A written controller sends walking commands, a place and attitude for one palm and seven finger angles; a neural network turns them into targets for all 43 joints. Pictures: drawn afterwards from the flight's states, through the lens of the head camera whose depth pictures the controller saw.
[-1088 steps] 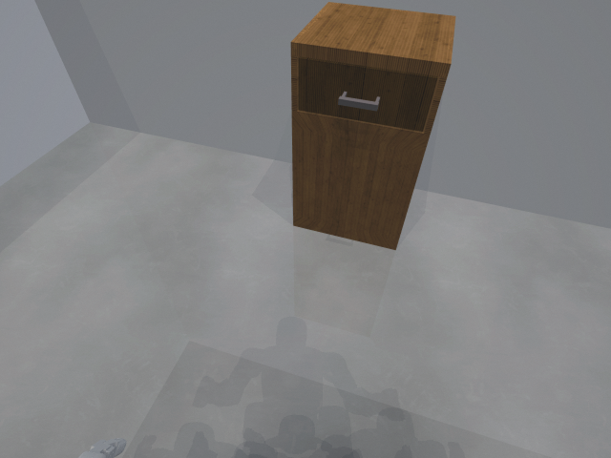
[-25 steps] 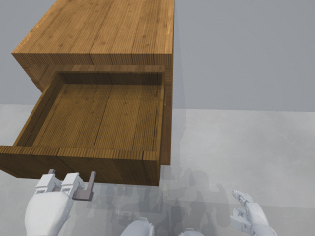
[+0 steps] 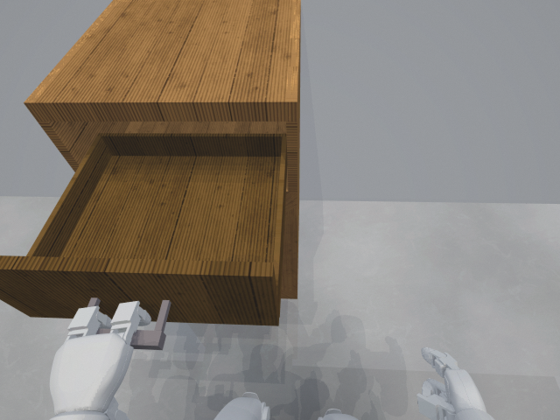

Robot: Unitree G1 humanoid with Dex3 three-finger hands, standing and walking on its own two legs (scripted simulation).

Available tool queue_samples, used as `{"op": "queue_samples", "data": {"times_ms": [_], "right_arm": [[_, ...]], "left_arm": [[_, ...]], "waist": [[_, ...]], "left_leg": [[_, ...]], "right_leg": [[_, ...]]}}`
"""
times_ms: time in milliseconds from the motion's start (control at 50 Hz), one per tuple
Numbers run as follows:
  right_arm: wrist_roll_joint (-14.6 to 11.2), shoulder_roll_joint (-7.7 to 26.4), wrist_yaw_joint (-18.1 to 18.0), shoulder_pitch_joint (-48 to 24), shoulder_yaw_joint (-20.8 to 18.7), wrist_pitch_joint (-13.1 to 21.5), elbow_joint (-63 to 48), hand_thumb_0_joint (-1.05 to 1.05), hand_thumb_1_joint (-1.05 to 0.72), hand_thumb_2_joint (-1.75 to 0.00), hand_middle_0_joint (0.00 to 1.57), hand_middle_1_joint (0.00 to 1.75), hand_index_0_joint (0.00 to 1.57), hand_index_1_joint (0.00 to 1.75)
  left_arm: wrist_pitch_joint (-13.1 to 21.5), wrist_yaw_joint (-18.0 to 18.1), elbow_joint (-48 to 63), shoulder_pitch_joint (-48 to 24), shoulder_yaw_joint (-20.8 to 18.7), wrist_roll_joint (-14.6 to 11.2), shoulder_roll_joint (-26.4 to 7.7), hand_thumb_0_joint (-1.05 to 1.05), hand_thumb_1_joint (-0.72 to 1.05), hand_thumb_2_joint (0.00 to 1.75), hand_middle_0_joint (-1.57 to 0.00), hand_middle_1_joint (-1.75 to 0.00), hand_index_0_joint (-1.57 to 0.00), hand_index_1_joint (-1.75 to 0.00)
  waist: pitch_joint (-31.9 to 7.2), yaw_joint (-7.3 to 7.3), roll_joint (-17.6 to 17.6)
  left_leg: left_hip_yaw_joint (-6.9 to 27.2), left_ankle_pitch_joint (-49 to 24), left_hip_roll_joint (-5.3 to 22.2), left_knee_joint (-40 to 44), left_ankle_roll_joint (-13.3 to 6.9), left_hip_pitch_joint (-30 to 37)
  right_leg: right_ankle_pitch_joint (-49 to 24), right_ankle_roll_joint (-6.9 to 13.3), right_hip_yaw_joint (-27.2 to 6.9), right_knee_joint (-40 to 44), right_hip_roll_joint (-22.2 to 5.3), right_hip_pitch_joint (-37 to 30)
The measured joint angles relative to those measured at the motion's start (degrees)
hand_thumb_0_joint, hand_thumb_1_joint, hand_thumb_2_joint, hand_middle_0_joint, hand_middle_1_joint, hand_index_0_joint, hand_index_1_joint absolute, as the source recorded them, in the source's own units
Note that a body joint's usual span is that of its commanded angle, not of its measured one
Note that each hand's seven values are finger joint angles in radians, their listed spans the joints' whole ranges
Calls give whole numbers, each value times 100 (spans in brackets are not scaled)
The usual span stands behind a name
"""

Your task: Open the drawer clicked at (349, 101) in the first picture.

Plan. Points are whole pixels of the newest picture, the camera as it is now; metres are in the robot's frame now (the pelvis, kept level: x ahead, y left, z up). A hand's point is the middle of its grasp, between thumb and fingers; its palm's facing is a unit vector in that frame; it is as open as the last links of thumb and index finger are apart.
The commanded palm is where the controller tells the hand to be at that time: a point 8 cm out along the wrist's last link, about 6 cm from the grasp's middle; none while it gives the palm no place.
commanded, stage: lift the hand off the handle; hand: left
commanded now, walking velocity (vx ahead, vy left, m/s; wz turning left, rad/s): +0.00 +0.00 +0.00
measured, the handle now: (123, 323) +0.25 +0.25 +0.00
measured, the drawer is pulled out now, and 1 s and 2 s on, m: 0.30 0.29 0.29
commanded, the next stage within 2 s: none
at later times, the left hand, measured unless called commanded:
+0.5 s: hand (122, 355) +0.21 +0.25 -0.02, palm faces -0.06 -0.10 -0.99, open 13.6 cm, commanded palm +0.20 +0.24 +0.04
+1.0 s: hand (112, 346) +0.21 +0.24 +0.02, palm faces +0.00 -0.12 -0.99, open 13.7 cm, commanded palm +0.19 +0.24 +0.08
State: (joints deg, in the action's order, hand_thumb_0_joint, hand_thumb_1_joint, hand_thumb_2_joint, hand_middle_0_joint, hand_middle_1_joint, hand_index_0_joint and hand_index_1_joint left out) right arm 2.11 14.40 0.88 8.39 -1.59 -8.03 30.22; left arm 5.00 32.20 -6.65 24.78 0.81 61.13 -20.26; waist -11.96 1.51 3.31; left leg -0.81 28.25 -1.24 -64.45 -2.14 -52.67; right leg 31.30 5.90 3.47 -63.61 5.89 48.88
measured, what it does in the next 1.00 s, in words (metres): stands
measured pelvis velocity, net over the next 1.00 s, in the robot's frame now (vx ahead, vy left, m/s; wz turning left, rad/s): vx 0.02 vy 0.03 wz -0.01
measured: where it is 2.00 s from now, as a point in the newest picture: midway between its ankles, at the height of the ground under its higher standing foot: outside the picture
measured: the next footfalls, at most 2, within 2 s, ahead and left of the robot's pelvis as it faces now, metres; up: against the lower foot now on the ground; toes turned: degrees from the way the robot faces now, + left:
none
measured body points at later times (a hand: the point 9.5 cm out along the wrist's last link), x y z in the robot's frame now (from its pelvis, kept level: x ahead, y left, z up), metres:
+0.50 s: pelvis +0.00 +0.01 +0.01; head +0.05 -0.01 +0.46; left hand +0.21 +0.25 +0.03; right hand +0.18 -0.22 -0.10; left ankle +0.03 +0.10 -0.65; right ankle -0.01 -0.06 -0.65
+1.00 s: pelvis +0.02 +0.03 +0.03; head +0.04 +0.00 +0.48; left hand +0.21 +0.25 +0.07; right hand +0.21 -0.19 -0.07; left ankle +0.03 +0.10 -0.65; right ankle -0.01 -0.06 -0.65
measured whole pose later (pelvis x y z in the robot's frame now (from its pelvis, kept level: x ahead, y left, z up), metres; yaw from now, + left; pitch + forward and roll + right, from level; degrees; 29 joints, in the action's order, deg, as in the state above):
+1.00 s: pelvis +0.02 +0.03 +0.03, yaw +0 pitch +12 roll -1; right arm 1.1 13.2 2.1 9.3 -0.4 -8.3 28.9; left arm -0.4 27.7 -1.3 24.2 7.1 60.8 -18.7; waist -10.5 2.7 4.2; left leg -1.8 26.1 -2.3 -55.5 -4.2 -41.6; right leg 28.5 3.6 1.5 -53.9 5.0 37.6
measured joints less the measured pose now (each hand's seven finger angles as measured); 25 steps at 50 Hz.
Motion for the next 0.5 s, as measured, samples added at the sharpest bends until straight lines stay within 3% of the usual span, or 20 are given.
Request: {"op": "queue_samples", "data": {"times_ms": [120, 340, 500], "right_arm": [[9, -5, 5, 78, -22, 6, 65, 1, -91, -90, 20, 30, 20, 30], [-69, -133, -115, 79, 78, 39, 166, 1, -91, -90, 20, 30, 21, 30], [-100, -147, -159, 93, 112, 37, 147, 1, -91, -90, 20, 30, 21, 30]], "left_arm": [[-193, 29, -91, -204, 135, 28, 169, 0, -46, 31, -28, -121, -32, -120], [-313, -77, -471, -762, 363, 51, 115, 0, -48, 30, -30, -121, -33, -123], [-310, -288, -432, -630, 384, -40, 33, 0, -48, 30, -32, -120, -34, -123]], "waist": [[-13, 50, 41], [58, 89, 43], [85, 14, 11]], "left_leg": [[15, -34, -36, -9, -22, -46], [49, -104, -59, 99, -43, 31], [10, -136, -36, 351, -69, 345]], "right_leg": [[-14, -24, 20, -13, -36, 34], [-82, -51, 44, 121, -56, -65], [-160, -84, -30, 406, -27, -374]]}}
